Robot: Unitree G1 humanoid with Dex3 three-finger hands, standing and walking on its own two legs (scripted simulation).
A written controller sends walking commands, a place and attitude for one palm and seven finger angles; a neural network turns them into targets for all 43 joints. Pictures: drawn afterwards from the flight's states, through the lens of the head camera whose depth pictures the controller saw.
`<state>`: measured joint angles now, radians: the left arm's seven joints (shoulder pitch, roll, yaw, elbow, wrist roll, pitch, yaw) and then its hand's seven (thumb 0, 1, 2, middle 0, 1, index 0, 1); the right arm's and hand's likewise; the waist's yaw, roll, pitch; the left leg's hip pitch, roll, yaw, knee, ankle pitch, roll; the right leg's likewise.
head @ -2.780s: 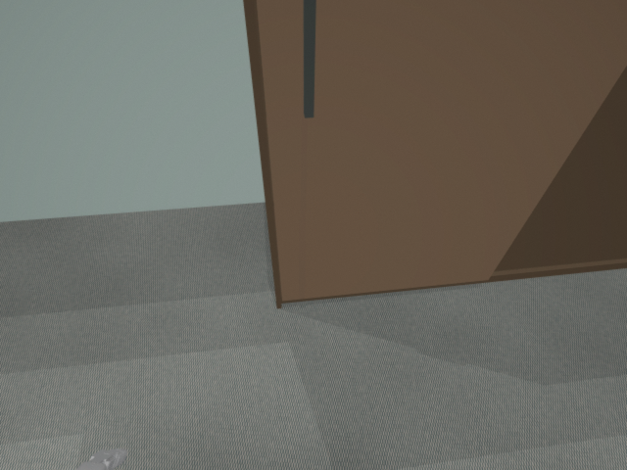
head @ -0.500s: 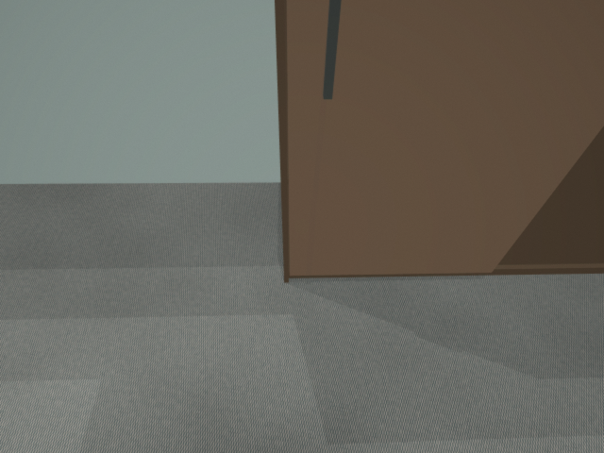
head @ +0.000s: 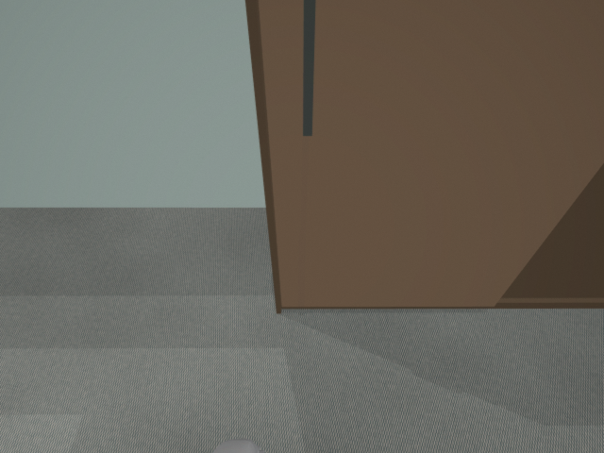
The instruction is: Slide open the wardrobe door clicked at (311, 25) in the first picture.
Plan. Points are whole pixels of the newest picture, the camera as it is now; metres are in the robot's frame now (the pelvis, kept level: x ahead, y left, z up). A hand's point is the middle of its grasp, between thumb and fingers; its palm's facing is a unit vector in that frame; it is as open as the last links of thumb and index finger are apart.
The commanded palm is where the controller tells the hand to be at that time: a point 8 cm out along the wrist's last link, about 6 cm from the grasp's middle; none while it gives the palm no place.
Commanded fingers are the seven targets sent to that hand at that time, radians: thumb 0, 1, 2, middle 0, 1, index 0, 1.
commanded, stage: take the last steps up to it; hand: left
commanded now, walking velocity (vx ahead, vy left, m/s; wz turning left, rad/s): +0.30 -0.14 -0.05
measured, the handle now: (308, 55) +0.71 +0.04 +0.21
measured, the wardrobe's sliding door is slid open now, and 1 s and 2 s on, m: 0.00 0.00 0.00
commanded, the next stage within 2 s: come to a stop and stand still in 0.42 s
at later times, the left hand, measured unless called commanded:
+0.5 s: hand (215, 420) +0.21 +0.16 -0.18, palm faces +0.01 -0.99 -0.14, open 7.3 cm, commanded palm none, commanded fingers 0.00 0.90 0.90 -0.20 -0.30 -0.20 -0.30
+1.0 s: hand (233, 363) +0.31 +0.15 -0.20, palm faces +0.04 -0.98 -0.19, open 7.3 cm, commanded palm none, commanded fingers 0.00 0.90 0.90 -0.20 -0.30 -0.20 -0.30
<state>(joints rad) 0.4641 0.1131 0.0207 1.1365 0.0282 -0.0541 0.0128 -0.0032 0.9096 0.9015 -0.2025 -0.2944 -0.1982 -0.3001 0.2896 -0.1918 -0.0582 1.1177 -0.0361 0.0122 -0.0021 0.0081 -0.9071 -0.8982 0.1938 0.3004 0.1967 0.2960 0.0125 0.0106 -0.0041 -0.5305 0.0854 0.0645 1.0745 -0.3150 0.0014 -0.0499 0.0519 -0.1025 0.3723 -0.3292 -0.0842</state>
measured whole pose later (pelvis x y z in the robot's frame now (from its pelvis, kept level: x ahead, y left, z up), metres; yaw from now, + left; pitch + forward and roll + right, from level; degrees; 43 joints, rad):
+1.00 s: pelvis +0.22 -0.03 -0.02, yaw +0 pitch -1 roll -1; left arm 0.14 0.19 0.06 0.96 0.03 0.05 0.03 -0.01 0.91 0.90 -0.21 -0.30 -0.20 -0.30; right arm 0.21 -0.18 -0.06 0.97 -0.02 0.02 -0.01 0.00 -0.91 -0.90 0.19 0.30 0.20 0.30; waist 0.00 -0.04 0.08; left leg -0.31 0.01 0.07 0.67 -0.36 0.00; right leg -0.43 -0.14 -0.08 0.65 -0.24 0.06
